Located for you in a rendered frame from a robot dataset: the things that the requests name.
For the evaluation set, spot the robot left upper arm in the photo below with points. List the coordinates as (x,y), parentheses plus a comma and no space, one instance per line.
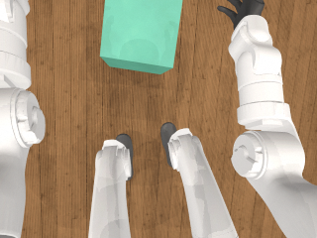
(22,124)

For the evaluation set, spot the robot right upper arm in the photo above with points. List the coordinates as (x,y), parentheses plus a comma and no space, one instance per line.
(273,163)

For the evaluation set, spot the robot left foot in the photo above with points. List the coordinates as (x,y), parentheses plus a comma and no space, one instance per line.
(127,142)

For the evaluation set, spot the robot left forearm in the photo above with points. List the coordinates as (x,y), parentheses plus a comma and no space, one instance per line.
(14,69)

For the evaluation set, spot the robot right shin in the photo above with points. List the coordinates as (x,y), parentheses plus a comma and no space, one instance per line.
(185,131)

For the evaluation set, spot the robot right forearm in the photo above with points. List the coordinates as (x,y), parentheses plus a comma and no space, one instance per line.
(259,79)

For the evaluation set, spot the robot right hand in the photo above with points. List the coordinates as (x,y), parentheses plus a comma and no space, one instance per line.
(245,8)

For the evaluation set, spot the carton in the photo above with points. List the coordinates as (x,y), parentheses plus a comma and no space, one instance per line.
(140,35)

